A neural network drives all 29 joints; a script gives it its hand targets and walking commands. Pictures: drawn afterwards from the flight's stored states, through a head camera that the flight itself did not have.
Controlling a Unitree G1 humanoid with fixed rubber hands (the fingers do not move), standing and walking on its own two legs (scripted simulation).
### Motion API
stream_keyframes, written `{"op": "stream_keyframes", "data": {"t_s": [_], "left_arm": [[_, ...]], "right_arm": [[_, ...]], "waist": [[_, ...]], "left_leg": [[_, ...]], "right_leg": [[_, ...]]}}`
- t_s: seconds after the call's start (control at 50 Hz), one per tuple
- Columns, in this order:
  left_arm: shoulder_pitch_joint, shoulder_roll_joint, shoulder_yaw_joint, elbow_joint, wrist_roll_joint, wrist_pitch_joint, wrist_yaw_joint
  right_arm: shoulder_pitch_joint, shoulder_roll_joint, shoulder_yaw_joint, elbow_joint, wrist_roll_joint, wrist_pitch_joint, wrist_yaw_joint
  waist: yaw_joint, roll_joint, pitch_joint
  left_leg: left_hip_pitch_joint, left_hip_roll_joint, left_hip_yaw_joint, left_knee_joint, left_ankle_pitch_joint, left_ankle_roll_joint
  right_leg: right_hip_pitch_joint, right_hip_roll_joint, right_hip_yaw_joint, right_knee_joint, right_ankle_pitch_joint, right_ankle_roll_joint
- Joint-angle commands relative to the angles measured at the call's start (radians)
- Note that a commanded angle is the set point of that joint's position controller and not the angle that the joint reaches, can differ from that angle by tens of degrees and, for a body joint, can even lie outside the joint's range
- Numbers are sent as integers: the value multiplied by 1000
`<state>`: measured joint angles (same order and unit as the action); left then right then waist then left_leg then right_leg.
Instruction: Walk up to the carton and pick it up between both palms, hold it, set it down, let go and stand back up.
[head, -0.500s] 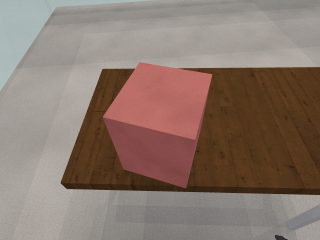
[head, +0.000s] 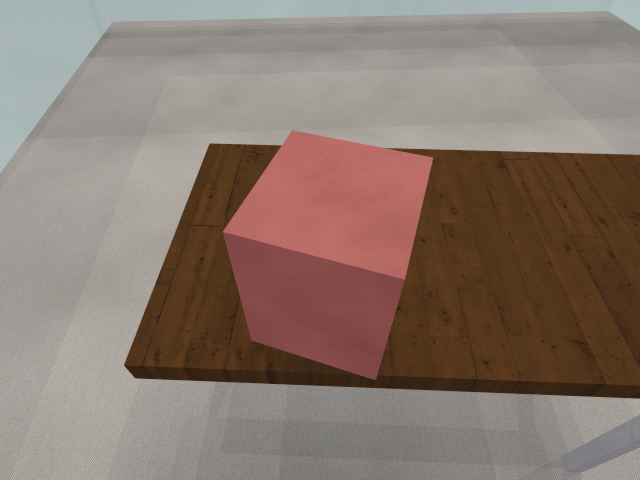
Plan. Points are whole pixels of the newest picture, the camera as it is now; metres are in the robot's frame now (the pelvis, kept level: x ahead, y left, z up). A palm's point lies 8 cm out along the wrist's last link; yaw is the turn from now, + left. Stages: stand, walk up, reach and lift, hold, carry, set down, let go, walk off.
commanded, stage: walk up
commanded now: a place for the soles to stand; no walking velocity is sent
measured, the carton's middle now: (334, 256) +0.41 +0.00 +0.04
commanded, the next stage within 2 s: reach and lift in 1.04 s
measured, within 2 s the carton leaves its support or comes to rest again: neither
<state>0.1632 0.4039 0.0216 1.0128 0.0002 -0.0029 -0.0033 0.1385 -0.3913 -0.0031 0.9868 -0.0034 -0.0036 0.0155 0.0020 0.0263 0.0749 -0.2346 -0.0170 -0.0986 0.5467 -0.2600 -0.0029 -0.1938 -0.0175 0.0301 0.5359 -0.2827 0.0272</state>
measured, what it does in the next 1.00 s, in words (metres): stands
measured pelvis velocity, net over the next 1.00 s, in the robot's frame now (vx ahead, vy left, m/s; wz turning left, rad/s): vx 0.00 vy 0.00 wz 0.00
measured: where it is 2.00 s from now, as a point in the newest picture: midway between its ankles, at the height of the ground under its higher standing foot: outside the picture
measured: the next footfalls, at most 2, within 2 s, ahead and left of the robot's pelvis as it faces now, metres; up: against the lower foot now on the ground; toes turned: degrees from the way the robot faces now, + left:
none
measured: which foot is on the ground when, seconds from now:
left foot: down 0.00-1.00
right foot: down 0.00-1.00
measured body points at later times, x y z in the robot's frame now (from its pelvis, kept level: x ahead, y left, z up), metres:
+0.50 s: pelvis +0.01 +0.00 +0.00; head +0.02 -0.01 +0.45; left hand +0.12 +0.32 -0.11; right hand +0.09 -0.32 -0.12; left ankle +0.03 +0.14 -0.73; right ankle +0.01 -0.14 -0.73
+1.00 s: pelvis +0.00 +0.00 +0.00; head +0.02 -0.01 +0.45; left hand +0.11 +0.32 -0.11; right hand +0.09 -0.32 -0.12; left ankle +0.03 +0.14 -0.73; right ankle +0.01 -0.14 -0.73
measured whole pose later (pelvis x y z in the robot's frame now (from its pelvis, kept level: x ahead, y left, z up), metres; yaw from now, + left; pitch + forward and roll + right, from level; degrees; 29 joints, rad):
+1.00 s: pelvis +0.00 +0.00 +0.00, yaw +0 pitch -3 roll +0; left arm 0.08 0.40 0.02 1.04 0.00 -0.01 -0.02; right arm 0.12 -0.40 0.00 1.08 0.00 -0.02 0.02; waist 0.00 0.02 0.06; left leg -0.23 -0.02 -0.10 0.51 -0.24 -0.01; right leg -0.19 -0.02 0.03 0.51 -0.28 0.02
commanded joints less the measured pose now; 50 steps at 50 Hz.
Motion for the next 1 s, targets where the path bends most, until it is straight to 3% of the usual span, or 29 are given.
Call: {"op": "stream_keyframes", "data": {"t_s": [0.0,0.02,0.04,0.06,0.08,0.1,0.16,0.2,0.22,0.26,0.28,0.3,0.32,0.34,0.4,0.42,0.52,0.54,0.56,0.6,0.62,0.66,0.72,0.76,0.8,0.84,0.86,0.9,0.98], "left_arm": [[-102,197,31,-34,16,-31,7],[-92,206,31,-20,16,-33,7],[-91,202,29,-31,17,-37,5],[-111,192,34,-40,22,-41,3],[-98,192,37,-43,21,-37,5],[-112,191,31,-35,19,-37,7],[-119,191,30,-44,4,-36,6],[-92,189,34,-50,-6,-28,9],[-85,178,26,-39,2,-29,8],[-128,164,25,-36,2,-28,9],[-121,184,30,-35,4,-25,9],[-96,184,23,-27,-4,-22,12],[-97,180,29,-23,1,-24,15],[-126,194,32,-31,9,-20,10],[-147,178,18,-19,4,-17,12],[-152,180,28,-30,2,-25,11],[-144,191,28,-23,0,-24,7],[-138,171,30,-15,1,-22,8],[-128,167,24,-17,4,-15,4],[-128,147,19,-7,4,-15,3],[-123,157,18,-4,5,-13,3],[-167,184,24,-17,12,-18,3],[-181,173,29,-21,15,-13,-1],[-127,185,24,6,9,-12,2],[-106,181,30,4,6,-9,-2],[-132,167,30,-8,3,-9,0],[-135,175,25,-16,0,-12,-1],[-128,172,26,-13,7,-9,-1],[-131,183,22,-13,-2,-9,-9]], "right_arm": [[-70,-202,-56,-24,-2,-8,-15],[-53,-199,-57,-18,2,-12,-14],[-55,-205,-57,-15,2,-12,-11],[-40,-192,-48,-3,4,-18,-12],[-43,-195,-49,-9,3,-20,-11],[-28,-196,-44,5,2,-20,-13],[-26,-202,-44,24,4,-23,-11],[-37,-209,-47,19,3,-27,-16],[-24,-208,-46,22,5,-25,-19],[-57,-208,-45,18,-4,-26,-16],[-45,-224,-47,20,-1,-20,-17],[-59,-221,-42,21,-1,-24,-19],[-70,-212,-43,2,1,-28,-16],[-57,-203,-46,20,-4,-27,-17],[-63,-208,-44,27,-3,-23,-19],[-63,-203,-38,13,-3,-24,-15],[-61,-211,-37,20,8,-31,-16],[-68,-206,-38,30,-1,-27,-19],[-43,-207,-46,24,5,-29,-25],[-85,-205,-40,24,3,-29,-25],[-87,-205,-40,24,-3,-26,-25],[-77,-185,-33,27,0,-28,-18],[-76,-209,-42,34,-6,-27,-16],[-75,-222,-41,32,5,-31,-18],[-88,-206,-35,32,8,-33,-14],[-68,-208,-36,48,-3,-30,-21],[-68,-203,-26,44,-4,-34,-23],[-62,-231,-42,40,-3,-38,-22],[-76,-204,-34,46,3,-37,-24]], "waist": [[-18,-40,0],[-21,-91,-7],[-20,-84,-31],[-16,-172,-77],[-20,-147,-74],[-21,-188,-83],[-17,-88,-150],[9,-83,-137],[7,-106,-156],[-4,-24,-135],[5,-58,-131],[8,-18,-123],[9,-20,-125],[-4,-77,-165],[-12,12,-118],[-12,22,-117],[-9,-14,-153],[5,31,-128],[-5,-27,-132],[6,-4,-122],[-1,54,-98],[-12,-48,-135],[-15,-31,-27],[-1,-17,-89],[2,-71,-106],[4,9,-47],[7,-32,-89],[1,35,-126],[10,-32,-98]], "left_leg": [[1,79,-110,-195,-101,48],[11,78,-113,-204,-86,47],[34,74,-101,-178,-17,51],[18,71,-96,-170,65,48],[26,61,-69,-155,65,45],[16,55,-70,-129,99,48],[66,76,-69,-145,205,44],[48,106,-83,-167,301,42],[57,105,-91,-170,303,50],[41,99,-84,-161,275,46],[8,102,-94,-165,250,50],[-8,112,-102,-190,208,58],[20,106,-99,-171,222,58],[42,104,-105,-157,224,61],[13,111,-117,-201,143,53],[27,113,-113,-196,210,53],[37,100,-102,-197,226,45],[21,108,-105,-197,183,56],[42,123,-131,-196,202,55],[30,113,-110,-180,194,52],[20,108,-107,-189,135,52],[52,97,-103,-187,137,47],[-14,98,-113,-221,38,46],[12,106,-124,-217,58,51],[31,103,-142,-214,79,45],[-28,102,-129,-213,153,43],[-12,101,-132,-215,186,47],[25,105,-125,-208,178,51],[20,96,-113,-211,103,51]], "right_leg": [[-66,-95,119,-246,-161,-71],[-56,-82,129,-254,-164,-82],[-34,-98,137,-242,-111,-86],[30,-107,124,-231,3,-85],[15,-114,120,-239,-8,-89],[70,-130,136,-238,52,-82],[93,-112,98,-142,177,-76],[108,-85,42,-117,206,-60],[125,-87,44,-132,191,-65],[103,-102,60,-135,189,-66],[119,-96,44,-130,163,-68],[128,-85,43,-136,149,-60],[91,-85,53,-125,162,-75],[96,-98,55,-135,140,-71],[97,-94,66,-170,64,-69],[83,-88,64,-148,114,-74],[135,-91,45,-131,195,-61],[102,-88,41,-139,120,-61],[93,-86,58,-160,103,-55],[98,-85,58,-180,121,-55],[74,-87,61,-191,76,-53],[65,-97,88,-184,85,-76],[18,-79,92,-202,-43,-66],[55,-84,67,-191,-13,-73],[70,-81,60,-205,33,-56],[97,-88,64,-183,82,-57],[106,-82,67,-178,87,-64],[106,-77,59,-148,106,-61],[73,-94,85,-187,51,-57]]}}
